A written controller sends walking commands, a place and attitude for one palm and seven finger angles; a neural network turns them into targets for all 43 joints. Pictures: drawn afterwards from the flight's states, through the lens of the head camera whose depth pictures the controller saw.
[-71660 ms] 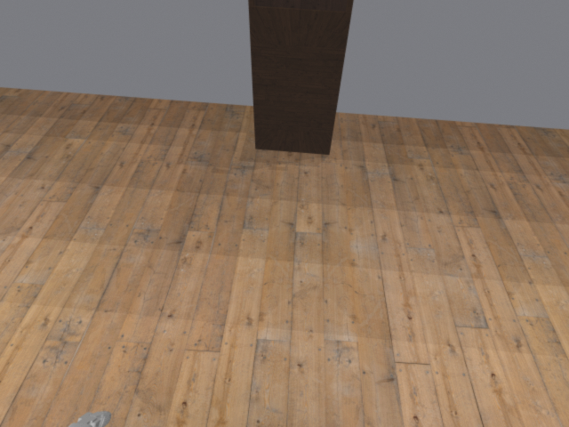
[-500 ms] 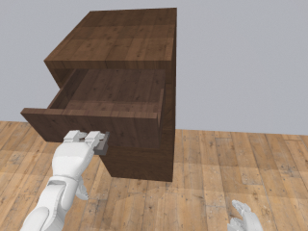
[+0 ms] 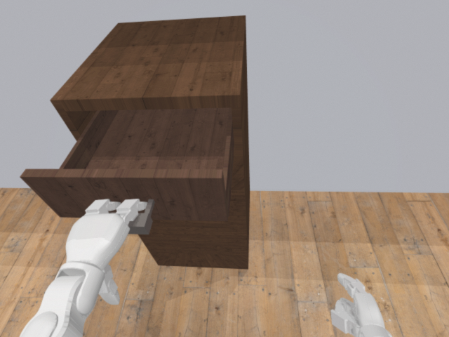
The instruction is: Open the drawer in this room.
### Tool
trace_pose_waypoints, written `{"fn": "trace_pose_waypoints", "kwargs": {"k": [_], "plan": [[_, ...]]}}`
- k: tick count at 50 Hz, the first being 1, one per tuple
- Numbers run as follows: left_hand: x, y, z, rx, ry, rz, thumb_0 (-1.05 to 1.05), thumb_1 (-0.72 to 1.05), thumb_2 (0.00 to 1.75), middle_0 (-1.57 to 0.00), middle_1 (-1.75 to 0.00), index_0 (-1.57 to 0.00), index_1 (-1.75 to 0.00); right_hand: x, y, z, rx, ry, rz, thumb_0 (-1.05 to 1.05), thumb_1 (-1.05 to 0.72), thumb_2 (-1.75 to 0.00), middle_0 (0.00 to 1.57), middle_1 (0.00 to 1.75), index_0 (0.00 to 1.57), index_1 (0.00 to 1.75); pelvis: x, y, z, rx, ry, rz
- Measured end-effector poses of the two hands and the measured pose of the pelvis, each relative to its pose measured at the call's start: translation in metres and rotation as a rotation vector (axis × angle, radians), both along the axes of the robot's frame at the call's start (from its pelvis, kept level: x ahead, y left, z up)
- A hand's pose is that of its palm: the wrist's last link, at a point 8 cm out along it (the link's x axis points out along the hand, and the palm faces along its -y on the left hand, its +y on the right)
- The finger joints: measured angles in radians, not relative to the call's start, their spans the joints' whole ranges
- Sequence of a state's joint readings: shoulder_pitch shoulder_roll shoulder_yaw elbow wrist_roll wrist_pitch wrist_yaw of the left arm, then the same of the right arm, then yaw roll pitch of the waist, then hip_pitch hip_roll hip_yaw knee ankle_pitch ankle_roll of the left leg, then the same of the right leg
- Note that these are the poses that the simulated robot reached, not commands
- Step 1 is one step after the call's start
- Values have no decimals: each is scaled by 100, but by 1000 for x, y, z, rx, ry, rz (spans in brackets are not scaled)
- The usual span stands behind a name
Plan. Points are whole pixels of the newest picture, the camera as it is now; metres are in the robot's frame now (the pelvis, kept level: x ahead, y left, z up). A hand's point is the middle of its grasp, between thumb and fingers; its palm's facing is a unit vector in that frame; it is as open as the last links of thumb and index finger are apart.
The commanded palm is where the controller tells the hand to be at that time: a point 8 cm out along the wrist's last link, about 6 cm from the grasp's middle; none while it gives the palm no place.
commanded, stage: lift the hand off the handle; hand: left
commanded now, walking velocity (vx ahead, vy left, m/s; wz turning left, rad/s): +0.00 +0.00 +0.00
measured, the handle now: (124, 213) +0.31 +0.23 +0.05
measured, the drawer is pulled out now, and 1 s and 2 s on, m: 0.19 0.19 0.19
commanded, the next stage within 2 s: draw the hand back to the body in 0.88 s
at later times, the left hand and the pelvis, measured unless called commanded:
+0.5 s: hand (87, 205) +0.26 +0.23 +0.16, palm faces +0.21 -0.07 -0.97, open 15.7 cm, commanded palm +0.22 +0.23 +0.22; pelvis +0.00 +0.00 +0.01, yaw +2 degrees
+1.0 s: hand (78, 189) +0.27 +0.23 +0.19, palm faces +0.13 -0.07 -0.99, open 16.2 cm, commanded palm +0.22 +0.23 +0.25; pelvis -0.02 +0.00 +0.01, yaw +2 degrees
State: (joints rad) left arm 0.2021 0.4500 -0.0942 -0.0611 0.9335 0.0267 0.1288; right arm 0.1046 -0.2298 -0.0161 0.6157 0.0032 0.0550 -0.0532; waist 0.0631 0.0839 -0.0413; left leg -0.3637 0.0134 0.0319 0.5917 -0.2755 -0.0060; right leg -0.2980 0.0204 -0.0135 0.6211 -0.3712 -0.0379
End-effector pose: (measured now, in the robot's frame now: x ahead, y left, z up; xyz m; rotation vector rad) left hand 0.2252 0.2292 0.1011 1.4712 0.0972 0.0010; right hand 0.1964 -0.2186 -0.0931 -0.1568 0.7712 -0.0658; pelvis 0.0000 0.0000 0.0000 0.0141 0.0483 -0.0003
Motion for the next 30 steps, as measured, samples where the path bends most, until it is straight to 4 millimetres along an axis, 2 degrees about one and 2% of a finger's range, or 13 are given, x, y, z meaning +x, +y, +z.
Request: {"fn": "trace_pose_waypoints", "kwargs": {"k": [4, 10, 14, 19, 26, 30], "plan": [[-1, 2, 4, -10, 0, -16, 0, -49, 30, -36, -47, -40, -42, 3, 0, -2, -6, 10, 3, 1, -91, -90, 20, 30, 20, 30, 6, 2, 1, -1, 6, 0], [-7, 3, 37, 8, -143, -18, 0, -49, 30, -36, -43, -37, -40, 11, 7, -9, -4, 48, 43, 1, -91, -90, 20, 30, 20, 30, 12, 5, 1, -5, 9, 18], [-6, 3, 46, 16, -132, -1, 0, -49, 30, -35, -41, -38, -41, 21, 17, -9, 20, 54, 72, 1, -91, -90, 19, 30, 20, 30, 11, 5, 3, -4, -6, 28], [-6, 2, 59, 13, -110, 6, 0, -49, 30, -35, -40, -38, -41, 35, 32, 2, 48, 0, 105, 1, -91, -90, 20, 30, 20, 30, 8, 4, 5, -2, -32, 33], [3, 4, 114, 35, -283, 39, 0, -49, 30, -27, -35, -26, -35, 45, 44, 20, 71, -55, 157, 1, -91, -90, 20, 30, 20, 30, 0, 1, 9, 0, -63, 41], [14, 7, 126, 28, -247, 92, 0, -49, 30, -22, -33, -21, -33, 44, 42, 28, 80, -59, 162, 1, -91, -90, 20, 30, 20, 30, -4, -1, 11, 2, -77, 36]]}}
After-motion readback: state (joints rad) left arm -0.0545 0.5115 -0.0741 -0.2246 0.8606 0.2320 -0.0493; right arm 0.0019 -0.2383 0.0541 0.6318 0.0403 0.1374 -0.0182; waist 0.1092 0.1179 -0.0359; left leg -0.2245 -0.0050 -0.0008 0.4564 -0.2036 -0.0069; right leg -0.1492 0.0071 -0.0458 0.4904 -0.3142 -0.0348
